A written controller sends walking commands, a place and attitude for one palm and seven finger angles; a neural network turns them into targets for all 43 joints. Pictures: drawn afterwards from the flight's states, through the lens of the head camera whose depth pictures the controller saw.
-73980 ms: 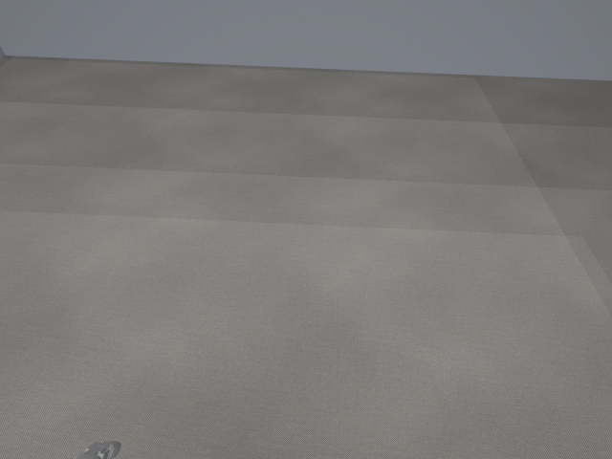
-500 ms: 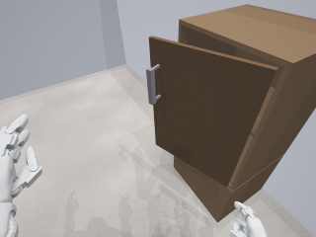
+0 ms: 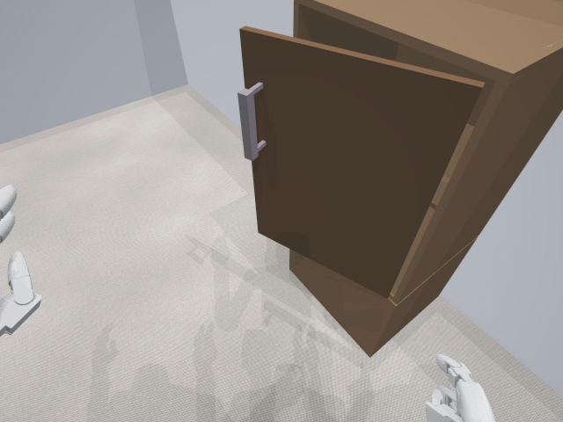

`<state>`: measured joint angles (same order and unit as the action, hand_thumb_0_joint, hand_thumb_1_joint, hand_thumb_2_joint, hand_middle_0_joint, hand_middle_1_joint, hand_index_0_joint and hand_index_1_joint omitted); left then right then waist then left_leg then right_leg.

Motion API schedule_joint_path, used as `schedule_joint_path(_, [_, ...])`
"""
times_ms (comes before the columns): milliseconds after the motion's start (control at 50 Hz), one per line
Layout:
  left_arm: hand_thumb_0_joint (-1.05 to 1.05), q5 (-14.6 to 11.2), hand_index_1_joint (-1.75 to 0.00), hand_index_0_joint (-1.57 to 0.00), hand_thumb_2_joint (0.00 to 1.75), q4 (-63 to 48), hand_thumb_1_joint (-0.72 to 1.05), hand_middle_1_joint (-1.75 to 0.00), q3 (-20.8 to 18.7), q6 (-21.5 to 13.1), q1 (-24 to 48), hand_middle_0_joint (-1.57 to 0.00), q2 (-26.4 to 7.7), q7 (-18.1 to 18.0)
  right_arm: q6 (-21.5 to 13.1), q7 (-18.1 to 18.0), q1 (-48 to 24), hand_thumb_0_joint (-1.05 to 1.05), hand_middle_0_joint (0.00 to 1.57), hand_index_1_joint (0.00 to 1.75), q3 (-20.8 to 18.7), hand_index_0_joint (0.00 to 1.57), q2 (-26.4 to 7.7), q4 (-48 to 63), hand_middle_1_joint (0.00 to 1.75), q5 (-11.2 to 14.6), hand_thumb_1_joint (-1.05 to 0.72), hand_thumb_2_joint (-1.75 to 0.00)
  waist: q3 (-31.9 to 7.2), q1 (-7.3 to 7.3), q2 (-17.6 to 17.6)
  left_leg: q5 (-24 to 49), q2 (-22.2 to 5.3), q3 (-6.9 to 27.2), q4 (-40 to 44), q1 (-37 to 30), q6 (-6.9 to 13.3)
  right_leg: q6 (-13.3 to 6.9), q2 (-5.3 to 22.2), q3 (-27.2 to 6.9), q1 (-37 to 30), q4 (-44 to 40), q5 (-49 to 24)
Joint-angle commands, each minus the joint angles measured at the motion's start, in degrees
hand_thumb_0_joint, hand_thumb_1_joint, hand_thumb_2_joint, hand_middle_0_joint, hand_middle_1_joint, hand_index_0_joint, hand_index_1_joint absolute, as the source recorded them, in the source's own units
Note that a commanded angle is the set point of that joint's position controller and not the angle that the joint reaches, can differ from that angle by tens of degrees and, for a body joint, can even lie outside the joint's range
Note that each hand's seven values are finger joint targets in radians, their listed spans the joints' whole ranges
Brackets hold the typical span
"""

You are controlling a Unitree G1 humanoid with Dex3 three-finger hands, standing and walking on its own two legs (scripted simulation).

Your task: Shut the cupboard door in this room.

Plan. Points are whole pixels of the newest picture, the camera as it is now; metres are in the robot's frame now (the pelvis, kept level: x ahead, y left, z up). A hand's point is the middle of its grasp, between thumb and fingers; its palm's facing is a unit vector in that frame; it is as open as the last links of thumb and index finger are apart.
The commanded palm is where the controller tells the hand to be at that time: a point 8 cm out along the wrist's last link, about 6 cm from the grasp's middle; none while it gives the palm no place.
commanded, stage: step back with the hand held close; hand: left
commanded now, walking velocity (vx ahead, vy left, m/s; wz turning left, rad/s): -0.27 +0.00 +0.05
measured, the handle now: (254, 122) +0.67 +0.10 +0.08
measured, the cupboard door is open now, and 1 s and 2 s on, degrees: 20 20 20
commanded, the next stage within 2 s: stop stepping back and stand still in 1.00 s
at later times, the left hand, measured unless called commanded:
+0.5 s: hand out of the picture +0.14 +0.28 +0.18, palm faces +0.51 -0.74 -0.44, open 7.4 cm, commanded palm +0.07 +0.31 +0.18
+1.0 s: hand out of the picture +0.05 +0.29 +0.17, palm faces +0.51 -0.73 -0.45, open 7.4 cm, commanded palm -0.03 +0.32 +0.18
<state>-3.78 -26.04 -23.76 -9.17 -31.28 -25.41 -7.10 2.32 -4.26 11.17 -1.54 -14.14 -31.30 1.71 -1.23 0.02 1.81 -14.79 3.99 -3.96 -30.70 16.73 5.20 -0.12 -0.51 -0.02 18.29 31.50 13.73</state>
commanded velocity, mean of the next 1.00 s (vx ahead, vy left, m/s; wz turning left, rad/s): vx -0.36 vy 0.00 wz -0.01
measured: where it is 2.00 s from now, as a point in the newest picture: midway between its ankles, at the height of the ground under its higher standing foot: outside the picture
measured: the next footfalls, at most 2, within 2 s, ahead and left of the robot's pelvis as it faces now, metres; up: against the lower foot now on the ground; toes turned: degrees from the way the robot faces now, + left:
left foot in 0.92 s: -0.06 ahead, +0.13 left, +0.00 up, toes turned +4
right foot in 1.04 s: -0.09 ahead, -0.12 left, +0.00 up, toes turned +7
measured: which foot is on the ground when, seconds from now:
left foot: down 0.00-0.74, up 0.76-0.90, down 0.92-1.00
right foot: down 0.00-0.92, up 0.94-1.00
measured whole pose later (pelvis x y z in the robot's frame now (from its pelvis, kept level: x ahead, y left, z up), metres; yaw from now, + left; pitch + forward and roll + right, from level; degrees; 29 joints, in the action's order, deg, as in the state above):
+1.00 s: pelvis -0.14 +0.01 -0.01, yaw +5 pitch +2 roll -2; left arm -1.2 -31.3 -27.6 -14.4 -28.8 -26.4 -9.7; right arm -2.7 -4.4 12.3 -2.1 -11.2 -35.8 -0.3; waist 0.1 0.9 -3.2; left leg -15.3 -0.8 1.4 -39.9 26.4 0.5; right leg 1.4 -1.4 -2.0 27.2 40.8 14.3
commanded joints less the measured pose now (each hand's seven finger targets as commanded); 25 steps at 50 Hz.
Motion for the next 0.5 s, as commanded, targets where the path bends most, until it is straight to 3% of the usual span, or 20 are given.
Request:
schedule_joint_path(0, [0.00, 0.4, -0.30, -0.20, 0.90, -11.1, 0.90, -0.30, -9.6, -4.0, 1.5, -0.20, -10.5, -1.5, -3.1, -1.0, -5.5, 0.00, 0.20, 0.30, -2.1, 0.20, -7.7, 9.5, 0.30, -0.6, -0.90, -0.90, -5.1, -1.02, 2.9, 2.7, -13.8, 14.2, 11.9, 13.3, -0.9, 0.0, 2.7, -4.6, -13.3, 3.9, -9.1])
schedule_joint_path(20, [0.00, 0.6, -0.30, -0.20, 0.90, -11.1, 0.90, -0.30, -8.1, -4.2, 2.2, -0.20, -8.7, -1.4, -3.3, -1.0, -5.1, 0.00, 0.20, 0.30, -1.8, 0.20, -7.4, 9.7, 0.30, -0.5, -0.90, -0.90, -4.1, -0.59, 2.8, -2.8, -13.9, 14.5, 12.6, 16.1, -0.6, -0.1, 2.8, -4.8, -14.0, 4.5, -8.1])
schedule_joint_path(80, [0.00, 1.4, -0.30, -0.20, 0.90, -10.4, 0.90, -0.30, -8.4, -4.9, 3.4, -0.20, -8.6, -1.8, -3.8, -1.1, -4.5, 0.00, 0.20, 0.30, -1.8, 0.20, -7.5, 9.8, 0.30, -0.5, -0.90, -0.90, -2.7, -0.15, 0.9, -17.2, -13.3, 15.1, 13.0, 23.3, 1.0, -0.2, 3.2, -6.3, -15.7, 4.9, -4.7])
schedule_joint_path(100, [0.00, 1.9, -0.30, -0.20, 0.90, -10.5, 0.90, -0.30, -9.9, -5.3, 3.8, -0.20, -10.2, -2.0, -4.1, -1.1, -4.6, 0.00, 0.20, 0.30, -2.0, 0.20, -7.8, 9.5, 0.30, -0.6, -0.90, -0.90, -3.0, -0.27, 0.1, -18.9, -12.8, 15.0, 12.4, 23.9, 1.1, -0.3, 3.6, -7.0, -15.9, 3.9, -3.8])
schedule_joint_path(120, [0.00, 1.8, -0.30, -0.20, 0.90, -10.7, 0.90, -0.30, -8.3, -5.5, 4.1, -0.20, -8.6, -2.0, -4.2, -1.1, -4.3, 0.00, 0.20, 0.30, -1.8, 0.20, -7.2, 9.5, 0.30, -0.5, -0.90, -0.90, -3.0, 0.01, -1.1, -19.5, -12.0, 14.4, 10.8, 23.9, 1.1, -0.7, 4.5, -8.0, -14.9, 3.0, -2.7])
schedule_joint_path(160, [0.00, 2.2, -0.30, -0.20, 0.90, -11.4, 0.90, -0.30, -8.3, -6.0, 5.2, -0.20, -8.9, -2.3, -4.7, -0.9, -3.7, 0.00, 0.20, 0.30, -1.9, 0.20, -7.5, 9.3, 0.30, -0.7, -0.90, -0.90, -2.2, 0.27, -1.5, -21.4, -10.6, 13.6, 7.6, 23.0, 0.9, -1.6, 5.8, -10.7, -10.9, -0.2, 3.2])
schedule_joint_path(200, [0.00, 2.5, -0.30, -0.20, 0.90, -13.7, 0.90, -0.30, -9.3, -6.5, 6.2, -0.20, -10.5, -2.7, -5.2, -0.6, -3.4, 0.00, 0.20, 0.30, -1.9, 0.20, -7.6, 8.7, 0.30, -1.1, -0.90, -0.90, -2.3, 0.38, -1.7, -19.5, -9.5, 13.2, 4.5, 19.5, 0.0, -2.8, 7.5, -12.9, -6.1, -3.4, 7.4])
schedule_joint_path(220, [0.00, 2.2, -0.30, -0.20, 0.90, -14.7, 0.90, -0.30, -7.5, -6.9, 6.7, -0.20, -9.0, -2.8, -5.5, -0.5, -3.4, 0.00, 0.20, 0.30, -1.4, 0.20, -6.9, 8.6, 0.30, -1.1, -0.90, -0.90, -1.9, 0.66, -1.7, -18.0, -9.2, 13.2, 3.9, 17.7, -0.4, -3.1, 8.1, -12.5, -3.6, -4.2, 8.6])
schedule_joint_path(280, [0.00, 2.3, -0.30, -0.20, 0.90, -15.2, 0.90, -0.30, -8.8, -7.8, 6.0, -0.20, -9.7, -3.5, -6.5, -0.7, -3.3, 0.00, 0.20, 0.30, -1.3, 0.20, -7.2, 8.0, 0.30, -1.3, -0.90, -0.90, -2.8, 0.56, 1.5, -20.1, -10.9, 15.0, 7.8, 18.1, 0.3, -1.9, 5.2, -9.2, -4.6, -1.4, 8.5])
schedule_joint_path(300, [0.00, 2.7, -0.30, -0.20, 0.90, -14.9, 0.90, -0.30, -10.0, -8.1, 5.5, -0.20, -10.7, -3.7, -6.9, -0.9, -3.6, 0.00, 0.20, 0.30, -1.4, 0.20, -7.6, 7.7, 0.30, -1.4, -0.90, -0.90, -3.0, 0.35, 3.4, -22.3, -12.5, 16.6, 10.8, 21.0, 0.8, -1.3, 3.5, -7.6, -7.9, 1.4, 7.0])
schedule_joint_path(340, [0.00, 3.0, -0.30, -0.20, 0.90, -14.4, 0.90, -0.30, -9.7, -8.6, 6.3, -0.20, -9.2, -3.5, -7.5, -1.0, -3.7, 0.00, 0.20, 0.30, -1.4, 0.20, -7.7, 7.6, 0.30, -1.5, -0.90, -0.90, -2.6, 0.14, 7.6, -27.6, -16.7, 20.1, 17.0, 28.5, 2.1, 0.2, 0.0, -3.9, -14.9, 10.1, 2.4])
schedule_joint_path(360, [0.00, 3.1, -0.30, -0.20, 0.90, -14.7, 0.90, -0.30, -9.6, -8.8, 7.0, -0.20, -8.9, -3.3, -7.7, -1.0, -3.5, 0.00, 0.20, 0.30, -1.6, 0.20, -7.8, 7.4, 0.30, -1.7, -0.90, -0.90, -2.4, 0.07, 9.3, -26.9, -18.0, 21.0, 18.0, 30.1, 2.4, 0.5, -1.1, -3.0, -16.4, 12.5, -0.2])
schedule_joint_path(380, [0.00, 3.0, -0.30, -0.20, 0.90, -14.5, 0.90, -0.30, -9.6, -8.9, 7.3, -0.20, -9.0, -3.0, -7.9, -1.0, -3.5, 0.00, 0.20, 0.30, -1.7, 0.20, -7.5, 7.2, 0.30, -1.8, -0.90, -0.90, -2.6, 0.00, 8.6, -24.2, -18.4, 21.1, 17.6, 29.5, 2.4, 0.5, -1.4, -2.8, -16.6, 13.3, -1.9])
schedule_joint_path(400, [0.00, 3.1, -0.30, -0.20, 0.90, -14.0, 0.90, -0.30, -10.8, -9.0, 7.1, -0.20, -10.2, -2.8, -8.3, -0.8, -3.7, 0.00, 0.20, 0.30, -1.9, 0.20, -7.5, 7.1, 0.30, -2.0, -0.90, -0.90, -2.4, -0.22, 6.6, -21.3, -18.3, 21.0, 16.5, 28.5, 2.3, 0.5, -1.6, -3.3, -16.2, 12.6, -2.2])
schedule_joint_path(420, [0.00, 2.9, -0.30, -0.20, 0.90, -13.7, 0.90, -0.30, -9.5, -9.3, 6.8, -0.20, -8.8, -2.4, -8.4, -0.7, -3.9, 0.00, 0.20, 0.30, -1.8, 0.20, -7.2, 7.0, 0.30, -2.1, -0.90, -0.90, -1.7, -0.08, 4.9, -20.1, -18.0, 20.5, 15.7, 28.7, 2.4, 0.5, -1.5, -3.8, -16.0, 12.0, -1.7])
schedule_joint_path(480, [0.00, 1.6, -0.30, -0.20, 0.90, -13.9, 0.90, -0.30, -8.8, -10.1, 4.7, -0.20, -8.3, -1.8, -8.9, -0.2, -3.5, 0.00, 0.20, 0.30, -1.9, 0.20, -7.1, 6.0, 0.30, -2.1, -0.90, -0.90, -4.8, 0.08, 3.3, -3.2, -16.0, 18.0, 11.4, 18.6, 0.7, -0.3, -0.6, -5.1, -11.9, 6.9, -8.6])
